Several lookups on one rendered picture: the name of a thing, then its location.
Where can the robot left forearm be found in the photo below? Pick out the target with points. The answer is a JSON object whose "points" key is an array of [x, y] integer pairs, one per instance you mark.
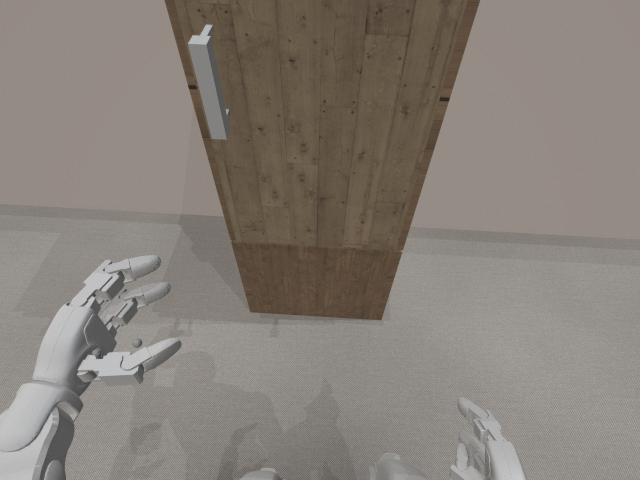
{"points": [[36, 432]]}

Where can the cupboard door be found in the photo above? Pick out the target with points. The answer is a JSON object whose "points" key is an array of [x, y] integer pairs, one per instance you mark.
{"points": [[331, 107]]}

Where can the handle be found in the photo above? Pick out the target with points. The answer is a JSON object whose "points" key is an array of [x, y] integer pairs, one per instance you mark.
{"points": [[204, 63]]}

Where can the right robot thigh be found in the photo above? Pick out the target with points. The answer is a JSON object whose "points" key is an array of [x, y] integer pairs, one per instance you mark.
{"points": [[391, 469]]}

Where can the right robot hand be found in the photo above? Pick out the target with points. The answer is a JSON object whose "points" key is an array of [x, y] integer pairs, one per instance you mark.
{"points": [[497, 460]]}

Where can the left robot hand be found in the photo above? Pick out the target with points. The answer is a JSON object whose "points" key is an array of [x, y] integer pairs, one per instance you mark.
{"points": [[65, 355]]}

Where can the right robot shin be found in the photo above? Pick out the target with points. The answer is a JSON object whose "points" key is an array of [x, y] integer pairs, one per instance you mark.
{"points": [[390, 456]]}

